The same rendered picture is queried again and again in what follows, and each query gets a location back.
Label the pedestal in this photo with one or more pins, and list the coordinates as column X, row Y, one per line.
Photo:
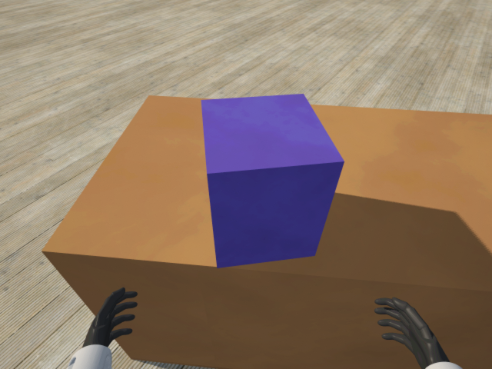
column 411, row 218

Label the left robot forearm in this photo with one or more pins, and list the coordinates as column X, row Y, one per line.
column 91, row 357

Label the robot right hand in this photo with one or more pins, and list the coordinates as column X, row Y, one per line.
column 417, row 336

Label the robot left hand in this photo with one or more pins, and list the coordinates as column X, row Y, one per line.
column 100, row 331

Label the carton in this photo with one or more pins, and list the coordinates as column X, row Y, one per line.
column 272, row 173

